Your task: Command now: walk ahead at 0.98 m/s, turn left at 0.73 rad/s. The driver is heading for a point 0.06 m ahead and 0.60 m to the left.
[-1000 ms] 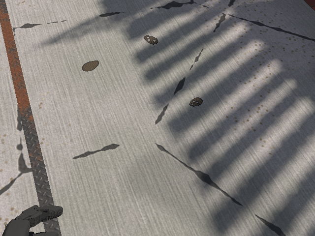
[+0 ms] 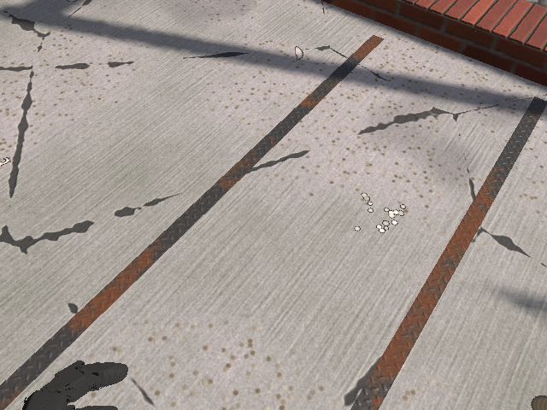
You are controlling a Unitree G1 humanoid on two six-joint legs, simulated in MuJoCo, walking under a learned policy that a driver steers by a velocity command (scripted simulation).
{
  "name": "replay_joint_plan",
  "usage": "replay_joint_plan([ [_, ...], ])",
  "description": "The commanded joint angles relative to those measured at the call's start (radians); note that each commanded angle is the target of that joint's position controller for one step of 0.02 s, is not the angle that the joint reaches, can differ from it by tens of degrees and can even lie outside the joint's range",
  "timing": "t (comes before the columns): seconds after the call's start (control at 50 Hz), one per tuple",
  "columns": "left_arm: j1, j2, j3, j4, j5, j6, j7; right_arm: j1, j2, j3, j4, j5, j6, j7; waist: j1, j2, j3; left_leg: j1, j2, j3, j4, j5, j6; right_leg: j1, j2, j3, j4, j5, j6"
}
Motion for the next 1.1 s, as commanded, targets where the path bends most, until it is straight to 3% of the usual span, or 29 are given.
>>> replay_joint_plan([
  [0.02, -0.076, 0.016, 0.002, -0.066, 0.017, -0.005, -0.017, -0.107, -0.114, -0.027, -0.054, 0.002, -0.021, -0.03, 0.011, 0.059, 0.101, -0.384, 0.123, -0.105, -0.226, 0.193, 0.11, 0.236, 0.068, -0.16, -0.294, 0.314, 0.025],
  [0.04, -0.128, 0.001, -0.002, -0.082, 0.009, -0.012, -0.022, -0.052, -0.126, -0.032, -0.028, 0.004, -0.025, -0.029, -0.031, 0.064, 0.089, -0.399, 0.146, -0.128, -0.259, 0.14, 0.102, 0.314, 0.089, -0.17, -0.367, 0.422, 0.018],
  [0.08, -0.183, 0.044, 0.016, -0.107, -0.023, -0.018, -0.021, -0.013, -0.154, -0.04, 0.001, 0.013, -0.035, -0.025, -0.061, 0.107, 0.088, -0.273, 0.197, -0.17, -0.257, 0.116, 0.093, 0.307, 0.094, -0.126, -0.48, 0.475, 0.003],
  [0.14, -0.188, 0.108, 0.046, -0.117, -0.037, -0.019, -0.021, 0.025, -0.155, -0.043, 0.047, 0.007, -0.017, -0.032, -0.042, 0.138, 0.068, 0.029, 0.274, -0.202, -0.164, 0.405, 0.062, 0.228, 0.108, -0.118, -0.553, 0.362, -0.036],
  [0.18, 0.007, 0.173, 0.086, -0.088, -0.054, -0.009, -0.009, 0.003, -0.198, -0.051, 0.056, -0.033, 0.002, -0.027, 0.084, 0.197, -0.079, 0.149, 0.296, -0.19, 0.079, 0.931, 0.026, 0.397, 0.162, -0.173, -0.485, 0.196, -0.085],
  [0.2, 0.225, 0.193, 0.098, -0.055, -0.066, 0.009, 0.005, -0.076, -0.216, -0.05, 0.041, -0.053, 0.009, -0.02, 0.228, 0.222, -0.189, 0.05, 0.275, -0.155, 0.329, 1.031, -0.008, 0.635, 0.119, -0.172, -0.43, 0.153, -0.112],
  [0.22, 0.452, 0.236, 0.1, -0.008, -0.044, 0.022, 0.014, -0.046, -0.11, -0.019, 0.018, -0.074, -0.001, -0.019, 0.259, 0.062, -0.374, -0.225, 0.211, -0.144, 0.724, 0.693, -0.032, 1.034, -0.039, 0.035, -0.288, 0.004, -0.163],
  [0.24, 0.481, 0.251, 0.1, 0.053, -0.017, 0.013, -0.015, 0.158, 0.009, 0.022, 0.027, 0.012, -0.018, -0.005, 0.137, -0.514, -0.569, -0.497, 0.016, -0.127, 1.111, -0.159, -0.092, 1.26, -0.267, 0.682, -0.63, -0.475, -0.353],
  [0.26, 0.444, 0.135, 0.079, 0.035, -0.017, 0.014, -0.019, 0.063, -0.096, 0.012, 0.034, 0.048, -0.023, -0.006, 0.184, -0.343, -0.446, -0.618, 0.104, -0.114, 1.121, -0.125, -0.069, 1.208, -0.238, 0.776, -0.767, -0.666, -0.302],
  [0.28, 0.371, 0.082, 0.068, 0.033, -0.006, 0.025, -0.009, -0.115, -0.148, 0.002, -0.004, 0.05, -0.027, -0.001, 0.199, -0.152, -0.254, -0.652, 0.143, -0.074, 1.116, -0.101, -0.067, 1.046, -0.215, 0.585, -0.748, -0.465, -0.284],
  [0.3, 0.324, 0.102, 0.07, 0.048, 0.007, 0.026, -0.016, -0.248, -0.132, 0.01, -0.042, 0.021, -0.037, -0.002, 0.173, 0.062, -0.098, -0.621, 0.158, -0.046, 1.055, -0.112, -0.068, 0.834, -0.168, 0.448, -0.76, -0.126, -0.272],
  [0.32, 0.264, 0.106, 0.068, 0.052, 0.014, 0.016, -0.02, -0.273, -0.113, 0.007, -0.057, 0.002, -0.041, -0.003, 0.112, 0.073, -0.058, -0.582, 0.191, -0.048, 0.982, -0.103, -0.075, 0.714, -0.152, 0.342, -0.733, 0.17, -0.283],
  [0.34, 0.234, 0.079, 0.057, 0.059, 0.02, 0.011, -0.023, -0.255, -0.101, 0.007, -0.049, 0.003, -0.034, -0.001, 0.071, 0.058, -0.042, -0.523, 0.217, -0.042, 0.944, -0.121, -0.085, 0.632, -0.133, 0.254, -0.732, 0.42, -0.281],
  [0.38, 0.214, 0.029, 0.034, 0.094, -0.009, 0.001, -0.031, -0.212, -0.064, 0.015, -0.034, 0.003, -0.015, -0.006, 0.022, 0.017, -0.033, -0.494, 0.237, -0.018, 0.774, -0.114, -0.103, 0.572, -0.101, 0.131, -0.757, 0.613, -0.259],
  [0.42, 0.184, 0.085, 0.044, 0.111, -0.028, -0.001, -0.021, -0.239, -0.037, 0.03, -0.047, -0.022, -0.015, -0.001, 0.007, -0.007, -0.012, -0.455, 0.23, 0.039, 0.559, -0.019, -0.136, 0.496, -0.074, 0.032, -0.794, 0.75, -0.269],
  [0.46, 0.169, 0.14, 0.06, 0.117, -0.03, 0.008, -0.001, -0.291, -0.021, 0.042, -0.046, -0.025, -0.032, 0.019, 0.024, -0.025, -0.047, -0.318, 0.188, 0.096, 0.305, 0.256, -0.142, 0.453, -0.005, -0.1, -0.825, 0.697, -0.234],
  [0.5, 0.213, 0.159, 0.066, 0.136, -0.03, 0.01, 0.01, -0.36, -0.047, 0.035, -0.055, -0.02, -0.033, 0.038, 0.06, -0.044, -0.072, -0.248, 0.159, 0.083, 0.177, 0.474, -0.135, 0.501, -0.013, -0.141, -0.837, 0.57, -0.199],
  [0.56, 0.202, 0.166, 0.075, 0.146, -0.033, 0.033, 0.03, -0.378, -0.129, -0.002, -0.083, -0.022, -0.017, 0.052, 0.038, -0.05, -0.066, -0.239, 0.144, 0.078, 0.12, 0.459, -0.108, 0.579, -0.037, -0.188, -0.742, 0.539, -0.149],
  [0.62, 0.162, 0.165, 0.078, 0.11, -0.03, 0.08, 0.054, -0.114, -0.199, -0.056, -0.025, -0.023, -0.007, 0.049, -0.083, 0.002, -0.145, 0.008, 0.09, 0.09, 0.085, 0.379, -0.043, 0.505, 0.023, -0.237, -0.302, 0.604, -0.079],
  [0.64, 0.208, 0.113, 0.06, 0.081, 0.003, 0.089, 0.052, -0.081, -0.264, -0.069, -0.036, -0.017, -0.002, 0.032, -0.05, 0.235, -0.188, 0.153, 0.271, -0.179, 0.058, 0.692, 0.041, 0.322, 0.134, -0.251, 0.041, 0.004, -0.023],
  [0.66, 0.365, 0.038, 0.031, 0.057, 0.007, 0.09, 0.033, -0.158, -0.319, -0.066, -0.105, -0.047, -0.001, 0.028, 0.066, 0.366, -0.33, 0.36, 0.5, -0.645, 0.044, 0.828, 0.284, 0.042, 0.285, -0.119, 0.394, -0.532, 0.029],
  [0.68, 0.364, 0.119, 0.038, 0.068, -0.013, 0.084, 0.018, -0.22, -0.262, -0.066, -0.143, -0.039, 0.009, 0.03, 0.029, 0.223, -0.419, 0.335, 0.486, -0.685, -0.039, 0.548, 0.287, 0.007, 0.216, 0.015, 0.439, -0.446, 0.004],
  [0.72, 0.187, 0.15, 0.051, 0.042, -0.013, 0.091, 0.03, -0.289, -0.189, -0.049, -0.158, -0.005, 0.026, 0.02, 0.035, 0.018, -0.22, 0.075, 0.364, -0.499, -0.075, 0.328, 0.169, 0.01, 0.152, 0.013, 0.301, -0.305, -0.011],
  [0.82, 0.111, 0.105, 0.045, 0.016, 0.008, 0.113, 0.043, -0.304, -0.211, -0.067, -0.152, -0.016, 0.06, -0.019, 0.073, 0.09, -0.172, -0.171, 0.236, -0.385, -0.079, 0.48, 0.112, 0.174, 0.172, -0.007, -0.043, -0.235, 0.031],
  [0.9, 0.044, 0.09, 0.045, 0.005, -0.003, 0.119, 0.039, -0.294, -0.238, -0.082, -0.151, 0.002, 0.094, -0.051, 0.055, 0.107, -0.208, -0.186, 0.201, -0.412, -0.064, 0.334, 0.064, 0.222, 0.198, 0.019, -0.186, -0.111, 0.054],
  [1.04, 0.016, 0.108, 0.07, 0.014, -0.02, 0.093, 0.024, -0.274, -0.205, -0.082, -0.165, 0.008, 0.12, -0.055, 0.042, 0.199, -0.154, -0.164, 0.149, -0.531, 0.009, 0.139, -0.011, 0.408, 0.197, 0.037, -0.573, -0.019, 0.016],
  [1.06, 0.035, 0.125, 0.079, 0.024, -0.015, 0.093, 0.026, -0.255, -0.176, -0.073, -0.163, 0.017, 0.122, -0.052, 0.047, 0.14, -0.165, -0.218, 0.094, -0.482, 0.098, -0.036, -0.049, 0.518, 0.121, 0.051, -0.69, 0.081, -0.019],
  [1.08, 0.016, 0.174, 0.087, 0.005, 0.001, 0.105, 0.033, -0.155, -0.112, -0.056, -0.148, 0.008, 0.125, -0.049, -0.008, -0.047, -0.224, -0.339, -0.004, -0.324, 0.325, -0.306, -0.097, 0.67, -0.107, 0.214, -0.677, 0.178, -0.112],
  [1.1, 0.015, 0.197, 0.091, -0.003, 0.042, 0.113, 0.028, -0.167, -0.178, -0.075, -0.179, 0.017, 0.114, -0.044, -0.011, -0.247, -0.183, -0.488, -0.055, -0.171, 0.52, -0.356, -0.145, 0.602, -0.253, 0.423, -0.735, 0.221, -0.257],
])
Velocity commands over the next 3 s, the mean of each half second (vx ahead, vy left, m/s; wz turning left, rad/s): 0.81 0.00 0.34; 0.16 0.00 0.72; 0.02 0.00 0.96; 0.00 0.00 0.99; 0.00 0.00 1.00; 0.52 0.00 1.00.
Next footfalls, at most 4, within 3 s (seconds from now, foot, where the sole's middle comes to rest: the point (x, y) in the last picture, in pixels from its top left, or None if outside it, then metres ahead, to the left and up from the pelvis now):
0.20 right None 0.45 -0.15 -0.77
0.62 left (229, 320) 0.72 0.09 -0.77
1.06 right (288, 282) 0.83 -0.07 -0.77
1.52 left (227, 364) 0.60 0.10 -0.77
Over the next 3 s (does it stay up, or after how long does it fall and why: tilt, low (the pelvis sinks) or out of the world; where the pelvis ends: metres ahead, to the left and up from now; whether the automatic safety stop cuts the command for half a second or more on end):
stays up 0.58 0.19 -0.01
